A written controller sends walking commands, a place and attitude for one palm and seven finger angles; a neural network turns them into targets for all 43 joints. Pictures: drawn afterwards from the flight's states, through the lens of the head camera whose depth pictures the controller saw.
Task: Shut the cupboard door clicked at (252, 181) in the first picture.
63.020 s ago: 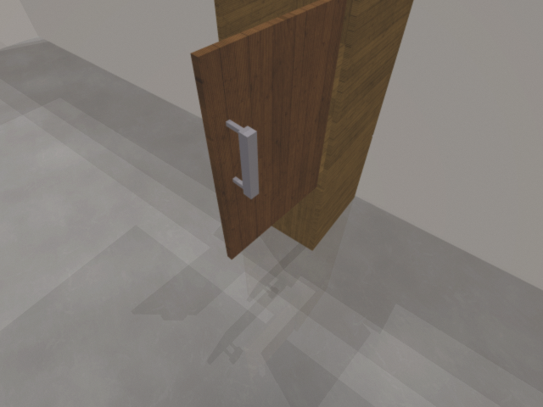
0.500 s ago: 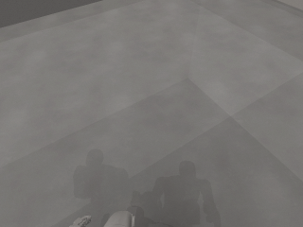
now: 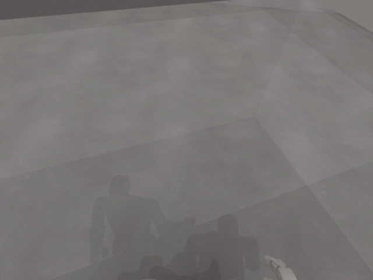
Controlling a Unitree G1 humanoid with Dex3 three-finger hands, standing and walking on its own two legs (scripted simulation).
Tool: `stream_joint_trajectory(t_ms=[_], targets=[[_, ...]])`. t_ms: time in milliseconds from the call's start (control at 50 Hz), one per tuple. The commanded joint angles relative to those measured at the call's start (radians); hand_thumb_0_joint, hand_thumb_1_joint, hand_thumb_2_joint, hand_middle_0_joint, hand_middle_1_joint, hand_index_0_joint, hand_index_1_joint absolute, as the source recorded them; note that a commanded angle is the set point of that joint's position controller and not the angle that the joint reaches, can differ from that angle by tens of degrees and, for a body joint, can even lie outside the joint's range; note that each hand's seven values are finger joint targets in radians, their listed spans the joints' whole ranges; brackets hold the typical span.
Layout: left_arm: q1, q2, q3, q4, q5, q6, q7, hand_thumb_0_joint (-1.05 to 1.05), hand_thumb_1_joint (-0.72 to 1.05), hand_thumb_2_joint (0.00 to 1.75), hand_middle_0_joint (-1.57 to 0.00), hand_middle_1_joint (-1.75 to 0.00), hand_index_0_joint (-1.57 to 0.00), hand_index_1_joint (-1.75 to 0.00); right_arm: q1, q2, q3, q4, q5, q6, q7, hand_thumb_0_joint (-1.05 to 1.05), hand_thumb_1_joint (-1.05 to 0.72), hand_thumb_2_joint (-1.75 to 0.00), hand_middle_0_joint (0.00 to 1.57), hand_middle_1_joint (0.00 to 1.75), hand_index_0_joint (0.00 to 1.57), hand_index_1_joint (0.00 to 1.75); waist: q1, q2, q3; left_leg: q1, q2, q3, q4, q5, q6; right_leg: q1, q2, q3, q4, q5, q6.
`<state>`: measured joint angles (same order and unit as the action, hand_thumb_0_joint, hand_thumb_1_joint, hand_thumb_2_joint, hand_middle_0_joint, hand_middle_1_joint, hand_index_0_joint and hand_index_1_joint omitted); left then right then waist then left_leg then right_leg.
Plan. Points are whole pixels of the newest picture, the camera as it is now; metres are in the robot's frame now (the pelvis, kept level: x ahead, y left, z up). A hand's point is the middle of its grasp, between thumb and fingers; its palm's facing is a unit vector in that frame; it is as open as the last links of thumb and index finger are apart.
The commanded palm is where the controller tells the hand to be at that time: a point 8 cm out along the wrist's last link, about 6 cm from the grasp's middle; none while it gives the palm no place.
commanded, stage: turn to face it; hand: left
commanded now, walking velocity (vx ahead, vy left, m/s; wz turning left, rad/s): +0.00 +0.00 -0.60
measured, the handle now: out of the picture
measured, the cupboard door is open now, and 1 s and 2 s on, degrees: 28 28 28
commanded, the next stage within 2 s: none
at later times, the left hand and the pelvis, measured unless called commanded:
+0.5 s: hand out of the picture +0.14 +0.13 -0.16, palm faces -0.26 -0.93 -0.24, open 7.4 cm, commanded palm none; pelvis +0.02 -0.04 +0.01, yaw -17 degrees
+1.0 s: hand (152, 230) +0.25 +0.12 -0.16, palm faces -0.57 -0.79 -0.23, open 7.4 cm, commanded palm none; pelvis +0.03 +0.00 +0.01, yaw -37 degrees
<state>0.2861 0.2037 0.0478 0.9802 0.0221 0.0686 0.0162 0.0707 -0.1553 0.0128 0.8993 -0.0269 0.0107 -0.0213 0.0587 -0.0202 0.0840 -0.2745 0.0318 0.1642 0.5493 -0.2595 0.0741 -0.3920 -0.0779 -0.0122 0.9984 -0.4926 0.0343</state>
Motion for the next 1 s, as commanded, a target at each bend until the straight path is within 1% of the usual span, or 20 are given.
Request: stream_joint_trajectory(t_ms=[0, 140, 200, 220, 240, 260, 280, 300, 320, 380, 540, 600, 620, 640, 660, 680, 720, 780, 900, 980], targets=[[0.033, 0.062, 0.037, -0.065, 0.003, -0.001, -0.017, 0.00, 0.90, 0.90, -0.20, -0.30, -0.20, -0.30, 0.058, -0.209, -0.069, -0.029, 0.001, 0.006, -0.016, 0.00, -0.90, -0.90, 0.20, 0.30, 0.20, 0.30, -0.051, 0.130, -0.053, 0.024, 0.321, -0.183, -0.287, 0.064, 0.087, -0.034, 0.004, -0.018, 0.001, 0.041, 0.005], [-0.015, 0.039, 0.047, -0.114, 0.005, -0.016, -0.030, 0.00, 0.90, 0.90, -0.20, -0.30, -0.20, -0.30, 0.100, -0.212, -0.103, -0.008, 0.000, 0.008, -0.010, 0.00, -0.90, -0.90, 0.20, 0.30, 0.20, 0.30, -0.071, 0.187, -0.098, 0.114, 0.347, -0.102, -0.193, 0.146, 0.074, -0.004, 0.031, -0.078, -0.214, 0.079, 0.002], [0.067, 0.066, 0.057, -0.101, 0.006, -0.029, -0.030, 0.00, 0.90, 0.90, -0.20, -0.30, -0.20, -0.30, 0.073, -0.214, -0.109, -0.012, 0.008, 0.010, -0.006, 0.00, -0.90, -0.90, 0.20, 0.30, 0.20, 0.30, -0.017, 0.125, -0.137, 0.066, 0.297, -0.016, -0.012, 0.162, 0.002, 0.159, 0.045, -0.082, -0.466, 0.299, -0.020], [0.098, 0.124, 0.065, -0.091, 0.012, -0.042, -0.026, 0.00, 0.90, 0.90, -0.20, -0.30, -0.20, -0.30, 0.075, -0.183, -0.107, -0.023, 0.015, 0.011, -0.002, 0.00, -0.90, -0.90, 0.20, 0.30, 0.20, 0.30, -0.002, -0.035, -0.150, 0.003, 0.213, 0.039, 0.152, 0.042, -0.057, 0.218, -0.041, 0.073, -0.600, 0.454, -0.061], [0.101, 0.225, 0.079, -0.096, 0.021, -0.053, -0.015, 0.00, 0.90, 0.90, -0.20, -0.30, -0.20, -0.30, 0.055, -0.110, -0.093, -0.067, 0.018, 0.012, 0.004, 0.00, -0.90, -0.90, 0.20, 0.30, 0.20, 0.30, 0.014, -0.303, -0.113, -0.253, 0.060, 0.061, 0.370, -0.351, -0.116, 0.305, -0.258, 0.392, -0.673, 0.713, -0.167], [0.125, 0.242, 0.079, -0.096, 0.007, -0.052, -0.006, 0.00, 0.90, 0.90, -0.20, -0.30, -0.20, -0.30, 0.046, -0.128, -0.088, -0.085, 0.012, 0.026, 0.000, 0.00, -0.90, -0.90, 0.20, 0.30, 0.20, 0.30, 0.026, -0.247, -0.123, -0.276, 0.036, -0.067, 0.536, -0.380, -0.119, 0.262, -0.321, 0.433, -0.691, 0.765, -0.251], [0.096, 0.226, 0.078, -0.105, 0.006, -0.049, 0.002, 0.00, 0.90, 0.90, -0.20, -0.30, -0.20, -0.30, 0.023, -0.122, -0.089, -0.082, 0.013, 0.031, -0.001, 0.00, -0.90, -0.90, 0.20, 0.30, 0.20, 0.30, 0.009, -0.167, -0.086, -0.330, 0.046, -0.132, 0.613, -0.320, -0.115, 0.252, -0.290, 0.397, -0.693, 0.680, -0.266], [0.041, 0.205, 0.079, -0.110, 0.008, -0.051, 0.010, 0.00, 0.90, 0.90, -0.20, -0.30, -0.20, -0.30, 0.021, -0.131, -0.090, -0.078, 0.012, 0.029, -0.004, 0.00, -0.90, -0.90, 0.20, 0.30, 0.20, 0.30, -0.015, -0.214, -0.088, -0.386, 0.051, -0.163, 0.645, -0.272, -0.121, 0.276, -0.252, 0.420, -0.683, 0.650, -0.259], [0.001, 0.180, 0.069, -0.119, 0.004, -0.052, 0.011, 0.00, 0.90, 0.90, -0.20, -0.30, -0.20, -0.30, 0.030, -0.150, -0.093, -0.068, 0.011, 0.025, -0.003, 0.00, -0.90, -0.90, 0.20, 0.30, 0.20, 0.30, -0.027, -0.172, -0.092, -0.391, 0.059, -0.181, 0.655, -0.208, -0.130, 0.298, -0.217, 0.352, -0.658, 0.676, -0.243], [-0.029, 0.174, 0.061, -0.142, 0.001, -0.056, 0.007, 0.00, 0.90, 0.90, -0.20, -0.30, -0.20, -0.30, 0.067, -0.144, -0.087, -0.050, 0.011, 0.020, 0.003, 0.00, -0.90, -0.90, 0.20, 0.30, 0.20, 0.30, -0.044, -0.082, -0.146, -0.317, 0.049, -0.162, 0.572, -0.135, -0.149, 0.309, -0.159, 0.244, -0.623, 0.718, -0.211], [-0.032, 0.219, 0.075, -0.147, 0.008, -0.043, -0.005, 0.00, 0.90, 0.90, -0.20, -0.30, -0.20, -0.30, 0.052, -0.147, -0.081, -0.087, 0.021, 0.011, -0.008, 0.00, -0.90, -0.90, 0.20, 0.30, 0.20, 0.30, -0.025, -0.127, -0.125, -0.184, -0.001, -0.150, 0.255, -0.179, -0.149, 0.253, -0.142, 0.357, -0.592, 0.698, -0.232], [-0.111, 0.214, 0.075, -0.167, 0.002, -0.031, -0.008, 0.00, 0.90, 0.90, -0.20, -0.30, -0.20, -0.30, 0.168, -0.154, -0.081, -0.059, 0.025, -0.001, -0.014, 0.00, -0.90, -0.90, 0.20, 0.30, 0.20, 0.30, -0.085, -0.130, -0.143, 0.043, -0.019, -0.144, -0.033, -0.007, -0.139, 0.119, -0.083, 0.351, -0.517, 0.601, -0.159], [-0.123, 0.177, 0.067, -0.180, -0.008, -0.026, -0.010, 0.00, 0.90, 0.90, -0.20, -0.30, -0.20, -0.30, 0.206, -0.192, -0.086, -0.049, 0.022, -0.012, -0.018, 0.00, -0.90, -0.90, 0.20, 0.30, 0.20, 0.30, -0.104, -0.046, -0.157, 0.186, 0.043, -0.189, -0.170, 0.062, -0.127, 0.008, -0.008, 0.294, -0.443, 0.468, -0.105], [-0.091, 0.115, 0.054, -0.197, -0.019, -0.023, -0.019, 0.00, 0.90, 0.90, -0.20, -0.30, -0.20, -0.30, 0.219, -0.295, -0.102, -0.053, 0.008, -0.022, -0.020, 0.00, -0.90, -0.90, 0.20, 0.30, 0.20, 0.30, -0.097, 0.254, -0.185, 0.295, 0.292, -0.444, -0.264, 0.143, -0.043, -0.157, 0.138, 0.158, -0.251, 0.112, -0.037], [-0.116, 0.124, 0.049, -0.211, -0.010, -0.025, -0.020, 0.00, 0.90, 0.90, -0.20, -0.30, -0.20, -0.30, 0.238, -0.328, -0.108, -0.067, 0.006, -0.014, -0.022, 0.00, -0.90, -0.90, 0.20, 0.30, 0.20, 0.30, -0.107, 0.326, -0.170, 0.230, 0.437, -0.537, -0.260, 0.267, 0.049, -0.169, 0.126, 0.066, -0.035, -0.141, -0.008], [-0.137, 0.145, 0.055, -0.220, -0.005, -0.021, -0.026, 0.00, 0.90, 0.90, -0.20, -0.30, -0.20, -0.30, 0.222, -0.316, -0.097, -0.083, -0.005, -0.009, -0.022, 0.00, -0.90, -0.90, 0.20, 0.30, 0.20, 0.30, -0.107, 0.218, -0.129, 0.122, 0.446, -0.517, -0.259, 0.264, 0.100, -0.139, 0.090, 0.085, 0.088, -0.128, -0.005], [-0.128, 0.153, 0.071, -0.187, 0.005, -0.011, -0.041, 0.00, 0.90, 0.90, -0.20, -0.30, -0.20, -0.30, 0.138, -0.259, -0.082, -0.097, -0.007, -0.016, -0.028, 0.00, -0.90, -0.90, 0.20, 0.30, 0.20, 0.30, -0.063, 0.218, -0.085, 0.082, 0.354, -0.394, -0.254, 0.329, 0.076, -0.163, 0.067, 0.074, 0.197, -0.030, 0.014], [-0.122, 0.132, 0.063, -0.181, -0.001, 0.000, -0.056, 0.00, 0.90, 0.90, -0.20, -0.30, -0.20, -0.30, 0.121, -0.235, -0.075, -0.103, -0.005, -0.015, -0.029, 0.00, -0.90, -0.90, 0.20, 0.30, 0.20, 0.30, -0.055, 0.195, -0.087, 0.128, 0.287, -0.233, -0.221, 0.366, 0.052, -0.163, 0.054, 0.033, 0.184, 0.042, 0.029], [-0.204, 0.097, 0.048, -0.212, -0.002, -0.001, -0.062, 0.00, 0.90, 0.90, -0.20, -0.30, -0.20, -0.30, 0.220, -0.250, -0.095, -0.056, -0.003, -0.013, -0.022, 0.00, -0.90, -0.90, 0.20, 0.30, 0.20, 0.30, -0.103, 0.194, -0.130, 0.237, 0.316, -0.151, -0.185, 0.427, 0.063, -0.125, 0.038, -0.030, -0.043, 0.042, 0.031], [-0.199, 0.094, 0.039, -0.209, -0.003, -0.013, -0.059, 0.00, 0.90, 0.90, -0.20, -0.30, -0.20, -0.30, 0.219, -0.275, -0.109, -0.043, -0.003, -0.007, -0.010, 0.00, -0.90, -0.90, 0.20, 0.30, 0.20, 0.30, -0.107, 0.255, -0.149, 0.222, 0.333, -0.098, -0.111, 0.500, 0.049, -0.004, 0.064, -0.080, -0.241, 0.044, 0.005]])
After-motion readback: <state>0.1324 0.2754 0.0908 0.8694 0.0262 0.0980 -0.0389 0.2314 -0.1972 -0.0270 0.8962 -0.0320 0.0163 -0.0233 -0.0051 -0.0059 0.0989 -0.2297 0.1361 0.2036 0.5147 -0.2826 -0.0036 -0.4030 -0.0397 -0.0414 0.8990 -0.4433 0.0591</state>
